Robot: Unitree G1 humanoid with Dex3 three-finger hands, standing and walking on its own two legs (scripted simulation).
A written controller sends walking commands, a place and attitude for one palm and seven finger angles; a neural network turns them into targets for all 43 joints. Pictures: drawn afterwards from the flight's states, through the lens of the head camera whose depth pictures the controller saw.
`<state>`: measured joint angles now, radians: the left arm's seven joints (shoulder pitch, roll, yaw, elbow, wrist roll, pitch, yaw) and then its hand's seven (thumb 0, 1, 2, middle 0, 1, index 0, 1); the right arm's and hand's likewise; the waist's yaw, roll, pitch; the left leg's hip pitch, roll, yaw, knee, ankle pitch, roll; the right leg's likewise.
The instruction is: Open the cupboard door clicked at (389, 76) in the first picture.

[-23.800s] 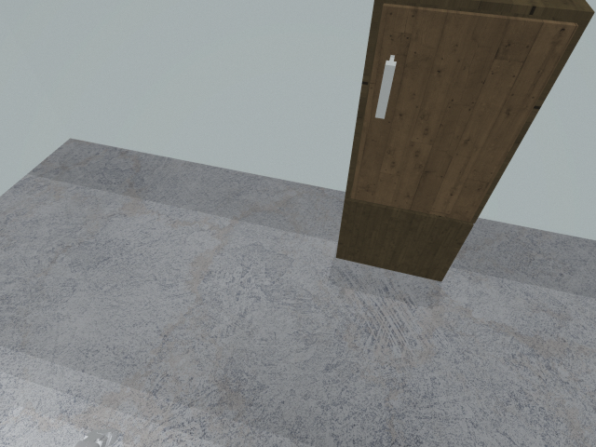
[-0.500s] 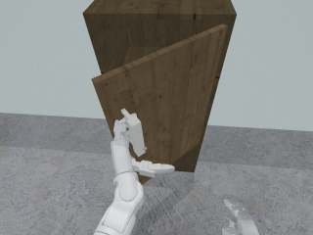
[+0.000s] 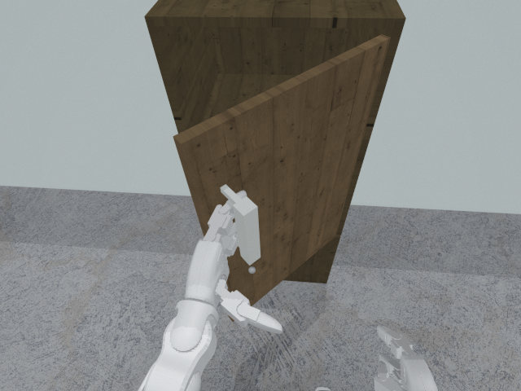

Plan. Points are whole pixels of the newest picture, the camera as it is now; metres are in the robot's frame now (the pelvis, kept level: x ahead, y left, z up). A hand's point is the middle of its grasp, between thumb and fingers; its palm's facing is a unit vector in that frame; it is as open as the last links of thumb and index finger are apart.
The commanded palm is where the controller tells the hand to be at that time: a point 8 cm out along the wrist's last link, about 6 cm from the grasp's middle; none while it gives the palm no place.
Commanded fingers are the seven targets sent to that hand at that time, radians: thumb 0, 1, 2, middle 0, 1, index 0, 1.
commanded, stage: slide the hand sideways off the handle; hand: left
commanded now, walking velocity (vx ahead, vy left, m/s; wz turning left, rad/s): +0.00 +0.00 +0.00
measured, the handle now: (239, 225) +0.35 +0.05 +0.08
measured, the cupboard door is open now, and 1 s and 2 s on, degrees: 45 45 45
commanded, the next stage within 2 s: draw the hand back to the body in 0.88 s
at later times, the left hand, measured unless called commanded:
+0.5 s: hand (219, 293) +0.24 +0.07 +0.07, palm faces -0.10 -0.99 -0.01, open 16.1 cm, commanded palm +0.21 +0.14 +0.07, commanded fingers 0.00 -0.50 0.30 -0.15 -0.30 -0.15 -0.30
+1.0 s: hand (184, 322) +0.20 +0.11 +0.07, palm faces -0.08 -1.00 -0.03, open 16.3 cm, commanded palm +0.18 +0.17 +0.08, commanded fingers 0.00 -0.50 0.30 -0.15 -0.30 -0.15 -0.30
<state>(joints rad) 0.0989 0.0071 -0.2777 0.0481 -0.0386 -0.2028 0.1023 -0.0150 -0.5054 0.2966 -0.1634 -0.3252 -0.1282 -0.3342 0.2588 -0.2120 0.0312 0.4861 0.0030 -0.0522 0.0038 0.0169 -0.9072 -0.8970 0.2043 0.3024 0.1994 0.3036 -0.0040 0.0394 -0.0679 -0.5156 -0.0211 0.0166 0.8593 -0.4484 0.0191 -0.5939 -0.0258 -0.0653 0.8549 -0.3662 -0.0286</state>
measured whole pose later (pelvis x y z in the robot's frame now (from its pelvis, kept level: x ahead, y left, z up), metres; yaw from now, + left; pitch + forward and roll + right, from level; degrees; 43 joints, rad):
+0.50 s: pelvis +0.02 -0.01 -0.01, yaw +0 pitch +8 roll +0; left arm 0.42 0.10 -0.20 -0.24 -0.05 -0.21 0.00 -0.01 -0.50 0.30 -0.20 -0.32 -0.19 -0.32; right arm 0.26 -0.21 0.03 0.41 0.00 -0.07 0.00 0.02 -0.91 -0.90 0.21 0.30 0.20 0.30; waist 0.00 0.04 -0.09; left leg -0.56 -0.01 0.01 0.92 -0.51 0.01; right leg -0.63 -0.01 -0.08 0.91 -0.42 -0.04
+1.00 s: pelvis +0.01 -0.01 -0.02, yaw +1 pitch +10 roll -1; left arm 0.58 0.16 -0.07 -0.35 -0.16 -0.27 -0.14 -0.01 -0.50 0.30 -0.15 -0.30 -0.15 -0.30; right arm 0.28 -0.24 0.01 0.40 0.02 -0.13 -0.03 0.02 -0.91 -0.90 0.20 0.30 0.20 0.30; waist 0.01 0.05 -0.11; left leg -0.65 0.00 -0.02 1.02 -0.54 0.00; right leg -0.70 -0.01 -0.10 0.99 -0.45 -0.04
